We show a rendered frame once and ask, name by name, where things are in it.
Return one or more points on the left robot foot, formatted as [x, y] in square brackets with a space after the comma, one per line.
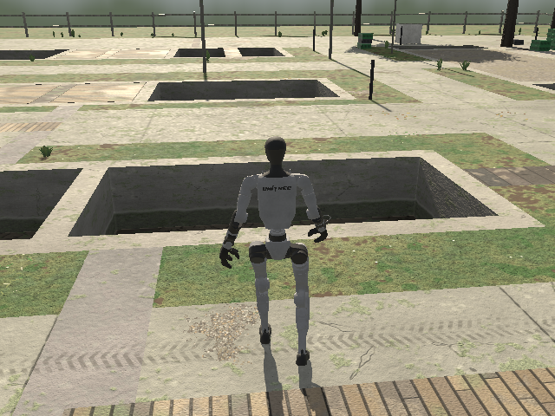
[265, 337]

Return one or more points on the robot left hand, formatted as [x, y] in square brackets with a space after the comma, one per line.
[223, 255]

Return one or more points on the left robot forearm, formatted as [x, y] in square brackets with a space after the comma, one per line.
[232, 232]

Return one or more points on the right robot upper arm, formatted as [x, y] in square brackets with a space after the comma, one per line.
[309, 196]

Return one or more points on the robot right hand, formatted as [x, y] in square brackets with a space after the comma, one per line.
[323, 236]

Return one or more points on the right robot forearm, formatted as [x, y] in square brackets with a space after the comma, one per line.
[319, 222]

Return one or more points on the right robot thigh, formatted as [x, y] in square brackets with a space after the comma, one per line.
[300, 264]

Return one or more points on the left robot upper arm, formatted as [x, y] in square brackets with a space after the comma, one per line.
[244, 197]

